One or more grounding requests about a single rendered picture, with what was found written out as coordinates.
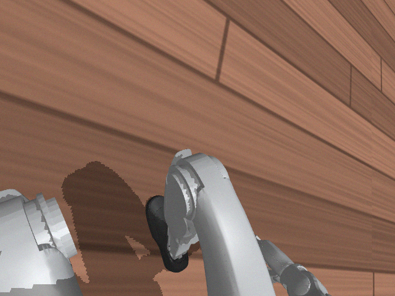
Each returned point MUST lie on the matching right robot hand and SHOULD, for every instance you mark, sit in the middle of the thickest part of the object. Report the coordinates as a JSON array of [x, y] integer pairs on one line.
[[275, 258]]

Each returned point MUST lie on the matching right robot foot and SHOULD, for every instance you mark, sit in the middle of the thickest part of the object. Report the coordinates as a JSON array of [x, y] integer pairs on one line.
[[158, 229]]

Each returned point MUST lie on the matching right robot arm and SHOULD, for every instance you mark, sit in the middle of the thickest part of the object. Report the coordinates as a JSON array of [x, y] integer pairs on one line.
[[299, 282]]

